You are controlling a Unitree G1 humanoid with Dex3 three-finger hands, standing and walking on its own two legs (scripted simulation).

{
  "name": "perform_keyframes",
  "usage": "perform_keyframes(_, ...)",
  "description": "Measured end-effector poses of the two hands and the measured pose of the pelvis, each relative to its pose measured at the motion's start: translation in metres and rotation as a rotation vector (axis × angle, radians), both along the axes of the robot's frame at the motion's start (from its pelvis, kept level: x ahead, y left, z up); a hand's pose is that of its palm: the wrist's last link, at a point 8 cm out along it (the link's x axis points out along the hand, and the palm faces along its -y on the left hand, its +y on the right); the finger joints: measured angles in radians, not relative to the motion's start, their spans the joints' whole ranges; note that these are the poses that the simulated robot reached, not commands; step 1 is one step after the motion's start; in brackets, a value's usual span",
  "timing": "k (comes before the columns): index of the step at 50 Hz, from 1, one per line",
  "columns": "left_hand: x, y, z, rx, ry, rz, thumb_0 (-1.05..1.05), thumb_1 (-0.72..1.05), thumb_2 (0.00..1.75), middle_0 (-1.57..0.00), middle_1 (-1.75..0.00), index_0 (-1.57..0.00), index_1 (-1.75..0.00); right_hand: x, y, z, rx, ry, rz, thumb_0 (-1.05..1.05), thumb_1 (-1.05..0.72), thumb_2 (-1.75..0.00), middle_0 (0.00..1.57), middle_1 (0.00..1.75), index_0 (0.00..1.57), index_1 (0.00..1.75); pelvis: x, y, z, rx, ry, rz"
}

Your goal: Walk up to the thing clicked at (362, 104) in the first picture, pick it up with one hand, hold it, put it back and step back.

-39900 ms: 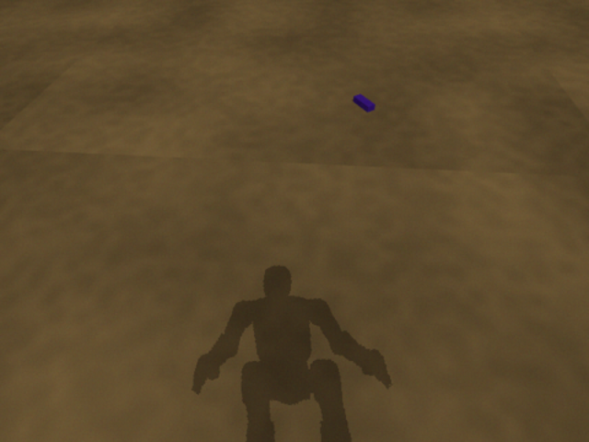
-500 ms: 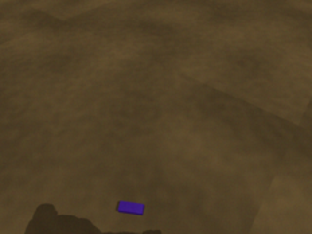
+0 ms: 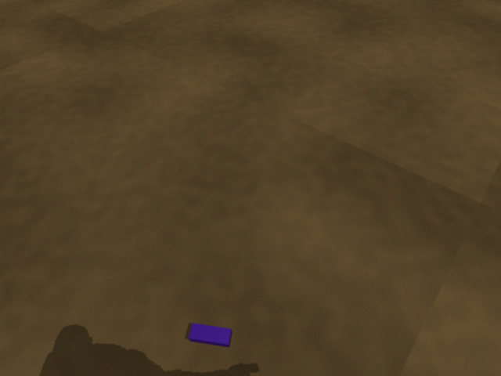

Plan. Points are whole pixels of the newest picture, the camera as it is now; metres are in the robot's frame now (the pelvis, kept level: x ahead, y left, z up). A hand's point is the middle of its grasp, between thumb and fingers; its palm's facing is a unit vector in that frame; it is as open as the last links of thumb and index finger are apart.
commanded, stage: stand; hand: left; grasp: from above
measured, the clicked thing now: (210, 335) +0.41 +0.20 -0.76
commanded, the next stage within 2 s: step back in 0.58 s
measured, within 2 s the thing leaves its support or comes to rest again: neither
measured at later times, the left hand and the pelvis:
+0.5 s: hand out of the picture +0.07 +0.24 -0.16, palm faces +0.00 -0.94 -0.34, open 7.4 cm; pelvis +0.00 +0.00 +0.00, yaw +0 degrees
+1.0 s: hand out of the picture +0.09 +0.31 -0.18, palm faces -0.02 -0.94 -0.35, open 7.4 cm; pelvis -0.06 +0.05 -0.02, yaw +2 degrees
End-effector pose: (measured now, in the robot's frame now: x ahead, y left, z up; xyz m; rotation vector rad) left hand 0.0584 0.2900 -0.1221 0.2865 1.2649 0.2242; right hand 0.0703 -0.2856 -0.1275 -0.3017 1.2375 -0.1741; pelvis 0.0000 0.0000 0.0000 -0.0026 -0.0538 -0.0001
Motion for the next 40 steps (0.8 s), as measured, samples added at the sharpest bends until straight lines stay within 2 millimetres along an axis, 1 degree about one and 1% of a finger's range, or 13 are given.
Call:
perform_keyframes(17, 0.003, -0.001, 0.001, 0.004, 0.002, -0.010, 0.00, 0.90, 0.90, -0.20, -0.30, -0.20, -0.30, -0.004, -0.004, -0.001, 0.001, 0.018, -0.003, 0.00, -0.91, -0.90, 0.21, 0.30, 0.20, 0.30, 0.002, -0.003, 0.000, 0.001, 0.007, 0.002)
perform_keyframes(29, 0.010, -0.002, 0.002, 0.003, -0.016, -0.017, 0.00, 0.90, 0.90, -0.20, -0.30, -0.20, -0.30, -0.001, -0.006, 0.000, -0.001, 0.011, 0.001, 0.00, -0.91, -0.90, 0.21, 0.30, 0.20, 0.30, 0.004, -0.004, 0.000, 0.002, 0.006, 0.002)
perform_keyframes(31, 0.011, 0.000, 0.002, 0.002, -0.025, -0.005, 0.00, 0.90, 0.90, -0.20, -0.30, -0.20, -0.30, 0.000, -0.008, 0.000, 0.001, 0.007, -0.007, 0.00, -0.91, -0.90, 0.21, 0.30, 0.20, 0.30, 0.000, -0.004, -0.002, -0.002, 0.011, 0.004)
perform_keyframes(35, 0.011, 0.011, -0.001, 0.019, -0.036, -0.008, 0.00, 0.90, 0.90, -0.21, -0.30, -0.20, -0.30, 0.001, -0.013, -0.001, -0.016, -0.009, -0.015, 0.00, -0.91, -0.90, 0.21, 0.30, 0.20, 0.30, -0.016, 0.001, -0.007, -0.007, 0.008, 0.009)
perform_keyframes(37, 0.011, 0.019, -0.002, 0.029, -0.039, -0.024, 0.00, 0.90, 0.90, -0.21, -0.30, -0.20, -0.30, -0.003, -0.013, 0.000, -0.032, -0.008, -0.015, 0.00, -0.91, -0.90, 0.21, 0.30, 0.20, 0.30, -0.023, 0.007, -0.009, 0.000, 0.010, 0.006)
perform_keyframes(40, 0.015, 0.033, -0.006, 0.038, -0.051, -0.054, 0.00, 0.90, 0.90, -0.21, -0.30, -0.20, -0.30, -0.014, -0.011, 0.004, -0.058, -0.003, -0.023, 0.00, -0.91, -0.90, 0.21, 0.30, 0.20, 0.30, -0.032, 0.020, -0.012, 0.005, 0.023, 0.008)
